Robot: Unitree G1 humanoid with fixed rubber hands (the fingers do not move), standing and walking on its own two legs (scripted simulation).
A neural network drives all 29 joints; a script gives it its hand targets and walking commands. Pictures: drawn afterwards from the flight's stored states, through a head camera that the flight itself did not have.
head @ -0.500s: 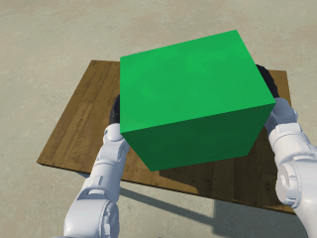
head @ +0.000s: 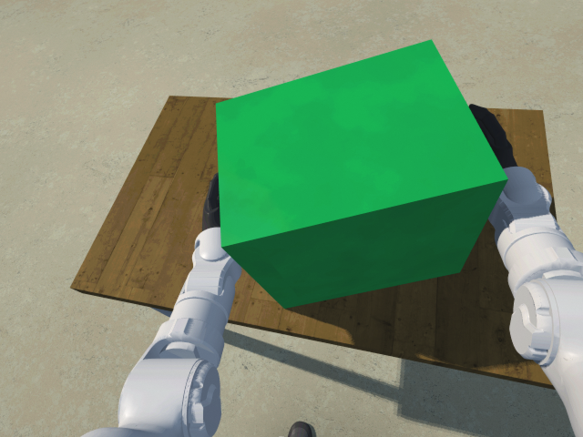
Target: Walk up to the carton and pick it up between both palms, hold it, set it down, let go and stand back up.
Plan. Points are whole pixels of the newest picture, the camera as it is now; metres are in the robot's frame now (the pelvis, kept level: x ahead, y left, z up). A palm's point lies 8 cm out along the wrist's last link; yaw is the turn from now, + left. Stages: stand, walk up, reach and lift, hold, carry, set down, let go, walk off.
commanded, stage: set down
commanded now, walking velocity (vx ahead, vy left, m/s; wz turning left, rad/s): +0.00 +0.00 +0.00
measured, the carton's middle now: (346, 194) +0.46 +0.04 +0.00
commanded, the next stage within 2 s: none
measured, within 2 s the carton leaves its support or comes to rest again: rests again in 0.62 s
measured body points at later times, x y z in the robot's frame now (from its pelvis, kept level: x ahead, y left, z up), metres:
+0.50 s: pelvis -0.01 +0.00 -0.01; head +0.13 -0.03 +0.42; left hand +0.39 +0.23 +0.02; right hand +0.52 -0.14 +0.04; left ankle -0.02 +0.15 -0.73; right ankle -0.01 -0.11 -0.73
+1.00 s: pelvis -0.02 +0.00 -0.01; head +0.11 -0.04 +0.42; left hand +0.38 +0.24 +0.04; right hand +0.53 -0.17 +0.07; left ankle -0.02 +0.15 -0.73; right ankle -0.01 -0.11 -0.73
